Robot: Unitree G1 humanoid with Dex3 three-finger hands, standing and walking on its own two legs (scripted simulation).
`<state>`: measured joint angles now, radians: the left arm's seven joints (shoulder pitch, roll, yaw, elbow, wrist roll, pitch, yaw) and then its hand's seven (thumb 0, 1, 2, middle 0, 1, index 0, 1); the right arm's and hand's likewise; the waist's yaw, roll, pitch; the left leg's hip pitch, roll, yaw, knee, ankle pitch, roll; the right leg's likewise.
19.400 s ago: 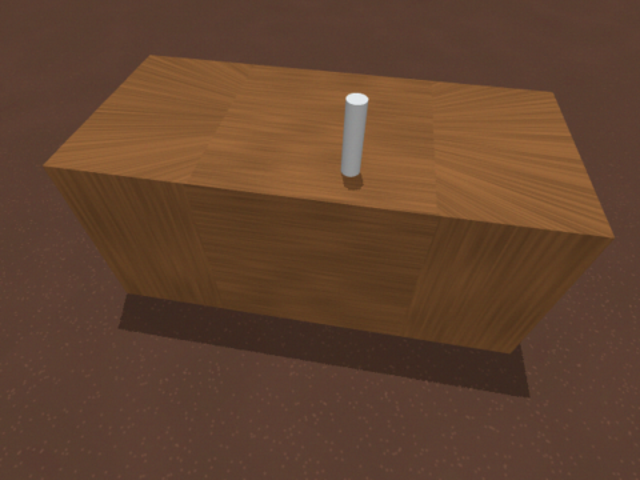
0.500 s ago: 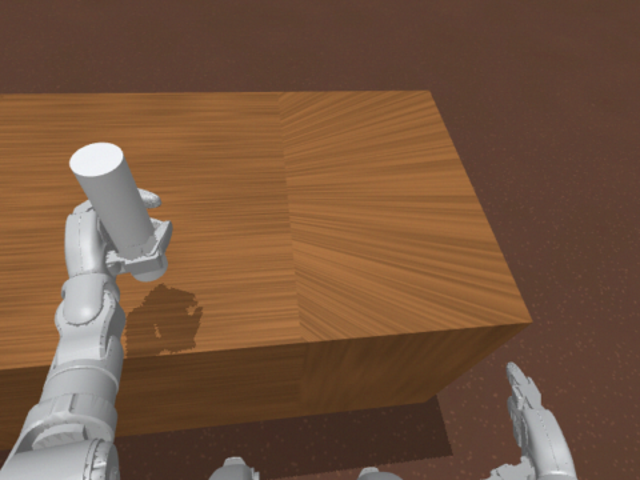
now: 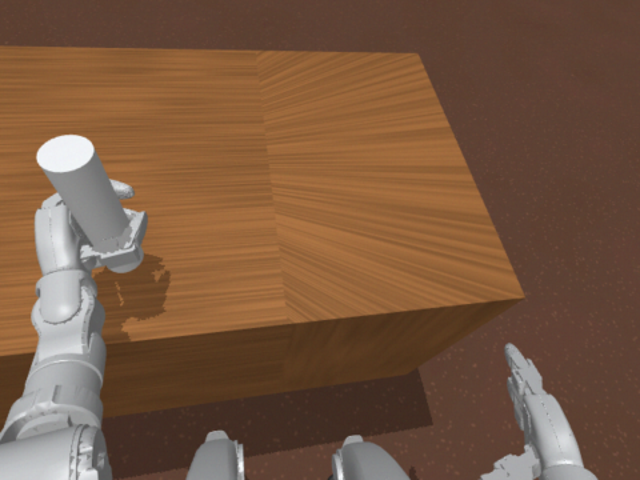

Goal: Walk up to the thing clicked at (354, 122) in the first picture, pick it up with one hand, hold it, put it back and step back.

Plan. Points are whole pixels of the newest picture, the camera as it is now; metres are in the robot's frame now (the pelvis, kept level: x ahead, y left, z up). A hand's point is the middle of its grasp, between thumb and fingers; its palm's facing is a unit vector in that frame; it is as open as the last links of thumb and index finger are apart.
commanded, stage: lower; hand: left
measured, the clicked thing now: (100, 214) +0.43 +0.23 +0.04
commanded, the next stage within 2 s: loosen in 0.68 s
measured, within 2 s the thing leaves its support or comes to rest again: rests again in 0.40 s
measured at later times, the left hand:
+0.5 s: hand (123, 237) +0.43 +0.22 -0.02, palm faces +0.23 -0.97 -0.03, open 6.4 cm
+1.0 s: hand (122, 238) +0.43 +0.22 -0.03, palm faces +0.23 -0.97 -0.01, open 6.7 cm
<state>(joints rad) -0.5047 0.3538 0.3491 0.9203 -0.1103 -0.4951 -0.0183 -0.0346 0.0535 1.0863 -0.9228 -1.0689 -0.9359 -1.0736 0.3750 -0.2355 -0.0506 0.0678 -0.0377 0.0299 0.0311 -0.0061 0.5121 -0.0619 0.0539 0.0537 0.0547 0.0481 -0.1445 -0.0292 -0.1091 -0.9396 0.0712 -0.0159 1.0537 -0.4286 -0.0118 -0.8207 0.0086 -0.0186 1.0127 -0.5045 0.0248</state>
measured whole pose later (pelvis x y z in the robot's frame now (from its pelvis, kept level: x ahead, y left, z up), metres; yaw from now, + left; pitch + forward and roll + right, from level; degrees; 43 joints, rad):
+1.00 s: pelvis -0.01 +0.00 -0.04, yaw +0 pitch +23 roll -3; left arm -0.57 0.41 0.42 1.01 -0.10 -0.58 -0.06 -0.03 0.03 0.92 -0.96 -1.00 -0.97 -0.99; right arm 0.43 -0.26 -0.03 -0.09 -0.05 0.04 0.04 -0.01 0.52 -0.05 0.06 0.05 0.06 0.05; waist -0.19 -0.02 -0.15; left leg -1.15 0.07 -0.04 1.22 -0.47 -0.02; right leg -1.03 0.01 -0.03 1.20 -0.56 0.02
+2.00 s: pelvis +0.01 +0.01 +0.02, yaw +0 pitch +14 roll -2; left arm -0.49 0.59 0.42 0.94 0.00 -0.14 -0.05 -0.01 -0.56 0.03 -0.07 -0.06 -0.07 -0.06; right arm 0.36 -0.23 -0.02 0.20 0.05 0.14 -0.01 -0.01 0.53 -0.06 0.06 0.06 0.06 0.05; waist -0.08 0.00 -0.12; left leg -0.78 0.06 0.01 0.93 -0.40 0.00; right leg -0.67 0.00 0.01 0.89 -0.46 0.04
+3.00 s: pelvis +0.00 -0.02 +0.03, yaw +2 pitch +5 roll +1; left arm 0.49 0.32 0.25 -0.03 -0.07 0.00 0.07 -0.01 -0.50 0.01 -0.07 -0.06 -0.08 -0.05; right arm 0.43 -0.24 -0.11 0.25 0.04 0.02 -0.11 -0.01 0.50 -0.06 0.06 0.06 0.06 0.05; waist 0.03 0.03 -0.09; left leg -0.55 0.04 0.00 0.81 -0.35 -0.03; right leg -0.47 -0.02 -0.01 0.85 -0.47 0.01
